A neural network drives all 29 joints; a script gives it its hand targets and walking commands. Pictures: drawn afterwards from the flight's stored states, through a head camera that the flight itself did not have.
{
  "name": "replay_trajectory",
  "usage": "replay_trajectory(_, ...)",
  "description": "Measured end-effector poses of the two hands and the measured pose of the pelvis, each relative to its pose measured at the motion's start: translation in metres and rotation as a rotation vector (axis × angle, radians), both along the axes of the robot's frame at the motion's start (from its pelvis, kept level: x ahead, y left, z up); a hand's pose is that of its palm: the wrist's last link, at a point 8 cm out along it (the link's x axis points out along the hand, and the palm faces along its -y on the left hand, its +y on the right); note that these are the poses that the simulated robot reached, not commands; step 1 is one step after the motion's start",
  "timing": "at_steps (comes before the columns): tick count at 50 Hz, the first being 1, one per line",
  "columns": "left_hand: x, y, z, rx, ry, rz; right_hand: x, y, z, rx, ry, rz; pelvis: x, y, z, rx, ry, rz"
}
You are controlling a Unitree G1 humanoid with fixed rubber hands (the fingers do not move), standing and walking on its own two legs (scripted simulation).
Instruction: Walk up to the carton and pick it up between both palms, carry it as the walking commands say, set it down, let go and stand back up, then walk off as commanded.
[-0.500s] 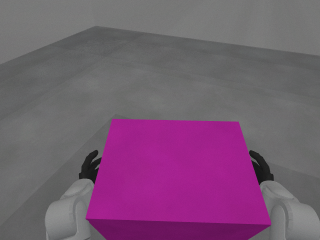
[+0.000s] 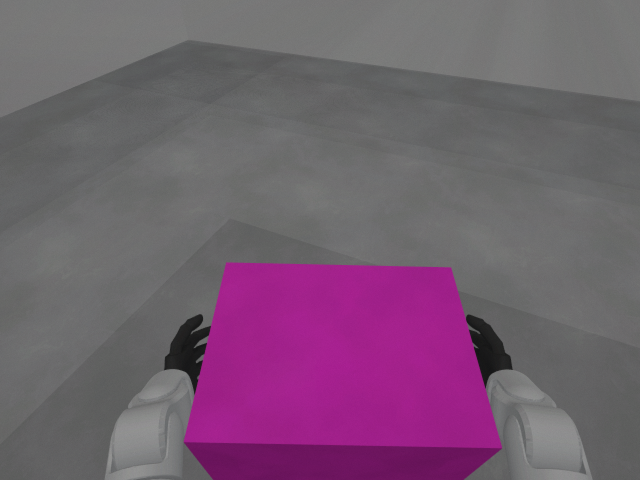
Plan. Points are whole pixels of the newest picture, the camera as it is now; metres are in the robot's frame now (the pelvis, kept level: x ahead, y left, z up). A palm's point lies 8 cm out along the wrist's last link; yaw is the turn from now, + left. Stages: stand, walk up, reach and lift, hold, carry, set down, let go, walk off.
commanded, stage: hold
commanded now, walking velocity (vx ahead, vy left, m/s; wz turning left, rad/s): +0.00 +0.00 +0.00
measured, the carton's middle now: (334, 393) +0.27 +0.02 -0.03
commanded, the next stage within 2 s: set down in 0.32 s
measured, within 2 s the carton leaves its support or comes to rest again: neither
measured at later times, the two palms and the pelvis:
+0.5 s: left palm (193, 369) +0.27 +0.19 +0.04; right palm (505, 377) +0.26 -0.19 +0.03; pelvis +0.00 +0.00 +0.00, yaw +0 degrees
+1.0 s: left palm (211, 366) +0.30 +0.19 -0.02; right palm (487, 372) +0.30 -0.19 -0.02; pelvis +0.01 +0.00 +0.00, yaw +0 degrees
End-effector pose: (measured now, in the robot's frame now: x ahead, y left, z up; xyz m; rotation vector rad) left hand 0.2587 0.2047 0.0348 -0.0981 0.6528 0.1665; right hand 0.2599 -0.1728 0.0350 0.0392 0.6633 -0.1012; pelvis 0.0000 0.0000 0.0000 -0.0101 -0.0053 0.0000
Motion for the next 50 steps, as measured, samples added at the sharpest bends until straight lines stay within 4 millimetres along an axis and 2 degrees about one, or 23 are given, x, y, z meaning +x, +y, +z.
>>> replay_trajectory(11, -0.003, -0.003, 0.006, 0.004, -0.014, -0.006, -0.004, -0.003, 0.005, -0.001, -0.014, 0.002, -0.003, -0.002, 0.001, 0.002, -0.015, 0.0)
replay_trajectory(22, 0.003, -0.01, 0.009, 0.02, -0.009, -0.025, -0.003, -0.011, 0.004, 0.011, -0.009, -0.006, -0.004, -0.002, 0.001, 0.003, -0.018, 0.0)
replay_trajectory(36, 0.027, -0.016, -0.018, 0.067, 0.045, -0.089, 0.018, -0.018, -0.021, 0.006, 0.043, 0.005, -0.001, -0.002, 0.002, 0.003, -0.013, 0.0)
replay_trajectory(50, 0.044, -0.015, -0.051, 0.088, 0.085, -0.108, 0.037, -0.018, -0.053, -0.006, 0.084, 0.029, 0.015, -0.003, 0.002, 0.005, 0.026, -0.001)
